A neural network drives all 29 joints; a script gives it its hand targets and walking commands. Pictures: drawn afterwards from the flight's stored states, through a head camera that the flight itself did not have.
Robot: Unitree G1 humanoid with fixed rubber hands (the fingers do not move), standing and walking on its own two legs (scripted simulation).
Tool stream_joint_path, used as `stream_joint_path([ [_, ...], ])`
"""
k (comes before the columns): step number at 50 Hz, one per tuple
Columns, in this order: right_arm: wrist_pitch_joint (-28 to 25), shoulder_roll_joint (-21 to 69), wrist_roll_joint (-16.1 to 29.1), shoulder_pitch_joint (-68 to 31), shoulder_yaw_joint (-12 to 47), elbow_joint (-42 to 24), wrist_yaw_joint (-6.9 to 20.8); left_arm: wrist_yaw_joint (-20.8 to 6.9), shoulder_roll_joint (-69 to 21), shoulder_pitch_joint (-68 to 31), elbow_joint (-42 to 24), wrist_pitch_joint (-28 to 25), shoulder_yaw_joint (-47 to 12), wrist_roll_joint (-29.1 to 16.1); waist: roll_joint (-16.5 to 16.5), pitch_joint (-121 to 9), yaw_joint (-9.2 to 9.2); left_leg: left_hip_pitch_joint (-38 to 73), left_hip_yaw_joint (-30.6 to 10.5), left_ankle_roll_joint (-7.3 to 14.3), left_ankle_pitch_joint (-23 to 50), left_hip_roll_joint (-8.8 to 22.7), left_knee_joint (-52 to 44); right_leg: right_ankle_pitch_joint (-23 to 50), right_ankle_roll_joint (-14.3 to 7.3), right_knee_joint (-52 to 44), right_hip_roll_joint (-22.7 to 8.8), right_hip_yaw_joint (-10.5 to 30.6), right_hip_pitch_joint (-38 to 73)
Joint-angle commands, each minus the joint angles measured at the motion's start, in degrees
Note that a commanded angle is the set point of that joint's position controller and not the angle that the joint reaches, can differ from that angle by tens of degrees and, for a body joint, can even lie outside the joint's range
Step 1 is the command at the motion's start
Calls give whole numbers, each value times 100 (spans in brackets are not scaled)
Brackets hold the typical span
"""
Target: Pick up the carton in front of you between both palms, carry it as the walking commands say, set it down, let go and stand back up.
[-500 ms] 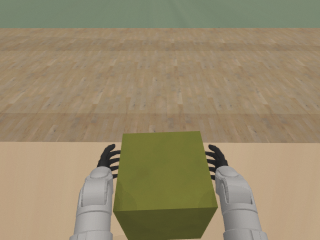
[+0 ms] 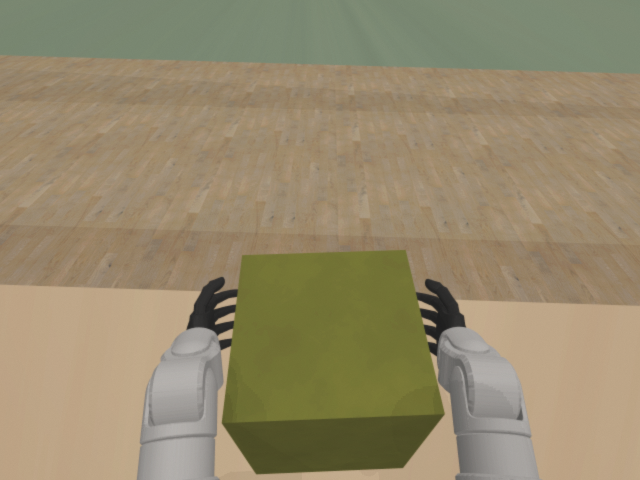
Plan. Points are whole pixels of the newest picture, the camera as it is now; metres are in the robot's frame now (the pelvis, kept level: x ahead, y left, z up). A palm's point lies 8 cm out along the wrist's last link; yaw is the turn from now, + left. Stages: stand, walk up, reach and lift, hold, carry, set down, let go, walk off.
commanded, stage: carry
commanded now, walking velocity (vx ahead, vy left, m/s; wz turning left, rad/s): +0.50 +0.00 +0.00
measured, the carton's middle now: (327, 367) +0.29 +0.00 +0.01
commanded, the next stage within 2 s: none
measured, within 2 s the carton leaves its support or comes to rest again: neither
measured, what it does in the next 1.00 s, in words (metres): walks ahead: right foot, then left foot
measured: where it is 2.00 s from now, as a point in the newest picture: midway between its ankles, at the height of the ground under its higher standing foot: (310, 276)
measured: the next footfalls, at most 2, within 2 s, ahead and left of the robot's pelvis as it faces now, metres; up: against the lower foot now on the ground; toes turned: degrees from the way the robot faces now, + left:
right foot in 0.26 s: +0.19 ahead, -0.11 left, +0.00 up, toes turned -11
left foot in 0.66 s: +0.51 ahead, +0.12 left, +0.00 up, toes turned +13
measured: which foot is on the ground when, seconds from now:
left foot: down 0.00-0.26, up 0.28-0.64, down 0.66-1.00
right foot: down 0.00-0.00, up 0.02-0.24, down 0.26-0.66, up 0.68-1.00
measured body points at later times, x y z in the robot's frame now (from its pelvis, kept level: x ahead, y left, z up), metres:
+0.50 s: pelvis +0.23 -0.01 +0.01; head +0.21 -0.01 +0.46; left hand +0.48 +0.15 +0.10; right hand +0.49 -0.15 +0.10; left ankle +0.29 +0.12 -0.69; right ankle +0.15 -0.10 -0.74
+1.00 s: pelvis +0.55 +0.04 +0.01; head +0.55 +0.06 +0.46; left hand +0.81 +0.19 +0.08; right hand +0.80 -0.11 +0.09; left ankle +0.47 +0.11 -0.74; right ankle +0.65 -0.10 -0.68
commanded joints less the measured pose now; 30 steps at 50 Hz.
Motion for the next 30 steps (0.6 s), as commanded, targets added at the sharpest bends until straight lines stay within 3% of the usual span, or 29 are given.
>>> stream_joint_path([
  [1,441,4836,1834,-2849,3896,-1071,877,-908,-4999,-2847,-939,625,-4107,-2050,1601,-64,-142,1555,-2985,1059,-1738,2116,-2068,-881,-5,1344,-39,-749,-2820],
  [2,619,4708,1805,-2658,3865,-1203,778,-859,-4969,-2698,-962,780,-4144,-2141,1169,-35,-141,1721,-2986,1189,-907,2144,-1972,-1008,-31,1457,-126,-620,-3036],
  [3,756,4680,1836,-2580,3884,-1436,693,-817,-4939,-2570,-1140,905,-4197,-2242,905,-176,-128,1711,-2696,1188,-188,2115,-1899,-1062,-36,1281,-142,-626,-2861],
  [4,870,4684,1936,-2543,3971,-1729,632,-771,-4926,-2371,-1287,1014,-4222,-2306,813,-391,-120,1798,-2201,1081,352,1953,-1766,-880,-29,955,-98,-694,-2618],
  [6,1055,4760,2139,-2335,4164,-2256,594,-677,-5047,-2040,-1658,1150,-4333,-2423,982,-795,-123,2009,-1278,807,1277,1526,-1482,-143,26,439,184,-1062,-2104],
  [9,1306,4828,2331,-1866,4300,-2748,578,-554,-5084,-1567,-2217,1367,-4406,-2488,1236,-995,-116,1564,-568,657,1464,1287,-1166,461,27,-405,347,-1450,-1048],
  [11,1467,4831,2461,-1587,4398,-3030,566,-482,-5071,-1224,-2511,1525,-4336,-2463,804,-1240,-15,229,99,385,1657,1031,-215,1005,-81,-1015,255,-1483,1156],
  [12,1555,4772,2517,-1563,4422,-3210,552,-445,-5052,-978,-2612,1595,-4280,-2431,285,-1512,104,-761,368,157,1229,822,667,604,-280,-1016,-404,-708,2320],
  [13,1663,4709,2566,-1677,4456,-3382,543,-399,-4849,-870,-2711,1663,-4190,-2376,-1127,-1614,181,-2187,756,-124,-349,428,2233,-359,-761,-1457,-1915,1472,3127],
  [14,1772,4471,2665,-1924,4478,-3413,524,-343,-4678,-1003,-2686,1735,-4102,-2348,-1344,-1237,184,-3271,461,-10,-1284,218,3030,-348,-1363,-1786,-2641,2694,3258],
  [15,1817,4427,2751,-2017,4515,-3476,521,-312,-4760,-1082,-2797,1783,-4099,-2370,-772,-1104,131,-3357,108,105,-1174,549,3525,60,-1479,-1781,-2598,2636,2773],
  [16,1858,4460,2795,-2146,4527,-3468,525,-293,-4789,-1340,-2944,1825,-4150,-2456,-393,-859,142,-3433,27,124,-1036,789,3660,238,-1417,-1757,-2429,2144,2408],
  [17,1878,4505,2807,-2067,4493,-3375,511,-284,-4833,-1425,-2961,1871,-4199,-2520,-92,-779,117,-3225,33,104,-677,917,3456,121,-1211,-2003,-2190,1643,1993],
  [19,1887,4575,2757,-1945,4386,-3227,454,-296,-4790,-1634,-3085,1925,-4300,-2653,-215,-692,99,-2771,340,2,13,866,2640,-8,-944,-2350,-1826,731,1536],
  [22,1913,4518,2523,-1630,4208,-3052,330,-341,-4664,-1603,-3057,2007,-4400,-2817,-261,-526,93,-2387,670,-103,547,692,1537,690,-846,-2324,-1448,-119,1390],
  [25,1957,4406,2307,-1323,4073,-2893,228,-356,-4494,-1351,-2858,2062,-4331,-2809,-531,-321,122,-2054,989,-84,920,506,633,1396,-762,-2173,-1283,-615,1365],
  [28,1970,4380,2274,-1385,4084,-2933,234,-389,-4450,-1261,-2751,2074,-4258,-2739,-737,-150,160,-1630,1209,5,1265,407,218,1854,-657,-1934,-1299,-807,1310],
  [30,1944,4446,2308,-1476,4132,-3018,285,-433,-4515,-1296,-2766,2054,-4268,-2706,-776,-195,109,-943,1429,85,1394,280,-57,2556,-523,-1364,-1247,-1088,1199],
])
